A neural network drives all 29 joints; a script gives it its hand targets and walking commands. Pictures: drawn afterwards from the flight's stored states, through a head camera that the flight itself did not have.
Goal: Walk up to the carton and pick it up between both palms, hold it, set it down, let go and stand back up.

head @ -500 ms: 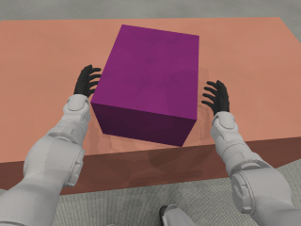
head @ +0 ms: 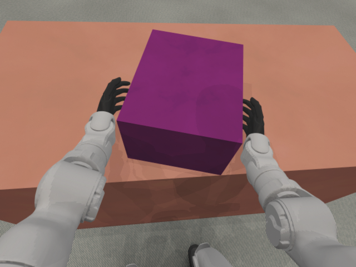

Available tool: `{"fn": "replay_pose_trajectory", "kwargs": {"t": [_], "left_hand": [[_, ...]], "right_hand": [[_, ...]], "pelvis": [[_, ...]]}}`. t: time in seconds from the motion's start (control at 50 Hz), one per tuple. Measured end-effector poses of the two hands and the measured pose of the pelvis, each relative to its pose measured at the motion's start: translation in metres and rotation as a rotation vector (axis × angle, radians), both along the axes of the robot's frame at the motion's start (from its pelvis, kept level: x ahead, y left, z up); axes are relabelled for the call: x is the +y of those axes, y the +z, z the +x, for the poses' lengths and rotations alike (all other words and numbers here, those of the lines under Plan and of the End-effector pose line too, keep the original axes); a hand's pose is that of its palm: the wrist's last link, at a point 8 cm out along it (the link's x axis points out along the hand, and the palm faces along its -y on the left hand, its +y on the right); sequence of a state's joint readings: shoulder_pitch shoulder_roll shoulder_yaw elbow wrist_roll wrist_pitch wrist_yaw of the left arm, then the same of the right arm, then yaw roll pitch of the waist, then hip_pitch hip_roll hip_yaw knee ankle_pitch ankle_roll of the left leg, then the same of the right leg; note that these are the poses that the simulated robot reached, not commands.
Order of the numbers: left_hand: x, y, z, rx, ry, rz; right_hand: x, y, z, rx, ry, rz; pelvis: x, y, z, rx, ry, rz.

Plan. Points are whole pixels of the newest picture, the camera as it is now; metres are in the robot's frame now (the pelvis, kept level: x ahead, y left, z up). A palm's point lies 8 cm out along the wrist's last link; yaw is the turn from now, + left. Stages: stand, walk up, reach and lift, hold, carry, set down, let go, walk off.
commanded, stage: reach and lift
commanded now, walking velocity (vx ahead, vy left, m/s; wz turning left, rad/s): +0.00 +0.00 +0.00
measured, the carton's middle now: (186, 100) +0.52 -0.10 +0.01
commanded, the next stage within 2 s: none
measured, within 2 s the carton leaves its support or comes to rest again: neither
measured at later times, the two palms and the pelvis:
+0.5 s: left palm (112, 113) +0.48 +0.09 +0.04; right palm (255, 133) +0.38 -0.24 +0.03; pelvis +0.01 +0.01 +0.01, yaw -1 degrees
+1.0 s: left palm (113, 117) +0.47 +0.08 +0.04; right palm (257, 137) +0.37 -0.24 +0.03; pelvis +0.03 +0.00 +0.04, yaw +1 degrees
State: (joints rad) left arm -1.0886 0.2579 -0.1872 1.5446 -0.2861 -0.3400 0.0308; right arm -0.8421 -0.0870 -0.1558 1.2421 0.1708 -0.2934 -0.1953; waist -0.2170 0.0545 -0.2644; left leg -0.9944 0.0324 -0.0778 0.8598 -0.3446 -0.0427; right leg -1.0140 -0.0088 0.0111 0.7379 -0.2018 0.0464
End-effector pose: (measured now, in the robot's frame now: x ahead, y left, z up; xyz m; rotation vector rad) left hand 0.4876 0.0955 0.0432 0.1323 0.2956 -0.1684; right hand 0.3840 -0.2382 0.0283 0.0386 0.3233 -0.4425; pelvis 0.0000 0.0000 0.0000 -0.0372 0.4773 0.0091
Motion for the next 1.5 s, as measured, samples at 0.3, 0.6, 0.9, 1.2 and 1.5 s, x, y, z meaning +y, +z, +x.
{"fn": "replay_pose_trajectory", "kwargs": {"t": [0.3, 0.6, 0.9, 1.2, 1.5], "left_hand": [[-0.007, 0.000, -0.005, 0.001, -0.028, 0.005], [-0.011, 0.000, -0.010, 0.006, -0.032, -0.011], [-0.012, -0.003, -0.018, 0.007, -0.032, -0.040], [-0.012, -0.006, -0.018, -0.006, -0.017, -0.081], [-0.012, -0.006, -0.018, -0.026, -0.025, -0.059]], "right_hand": [[-0.001, -0.001, -0.003, -0.006, -0.035, 0.007], [-0.003, 0.000, -0.006, -0.023, -0.021, -0.020], [-0.005, -0.003, -0.015, -0.057, 0.001, -0.032], [-0.003, -0.002, -0.015, -0.053, -0.004, -0.067], [-0.003, -0.004, -0.016, -0.078, -0.015, -0.073]], "pelvis": [[0.009, 0.006, 0.006, -0.020, -0.010, -0.007], [0.008, 0.016, 0.013, -0.053, -0.006, 0.002], [0.004, 0.034, 0.031, -0.097, 0.018, 0.011], [0.000, 0.039, 0.028, -0.079, 0.012, 0.012], [0.000, 0.042, 0.029, -0.060, -0.001, 0.009]]}}
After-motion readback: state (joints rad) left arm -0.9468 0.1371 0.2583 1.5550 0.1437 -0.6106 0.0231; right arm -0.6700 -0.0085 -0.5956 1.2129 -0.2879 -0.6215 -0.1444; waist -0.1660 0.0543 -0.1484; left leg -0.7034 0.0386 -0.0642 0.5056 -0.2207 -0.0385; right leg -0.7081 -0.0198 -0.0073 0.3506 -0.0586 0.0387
